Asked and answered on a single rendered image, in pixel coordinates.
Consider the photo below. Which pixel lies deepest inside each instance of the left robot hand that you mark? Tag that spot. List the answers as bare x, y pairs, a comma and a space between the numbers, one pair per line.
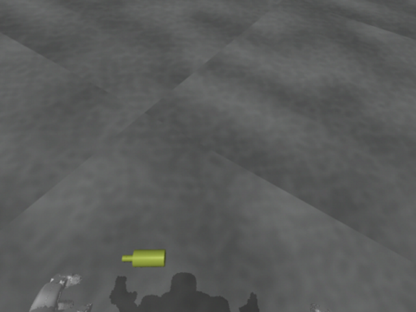
49, 295

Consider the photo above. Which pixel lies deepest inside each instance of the bottle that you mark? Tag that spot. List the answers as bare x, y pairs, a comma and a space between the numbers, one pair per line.
146, 258

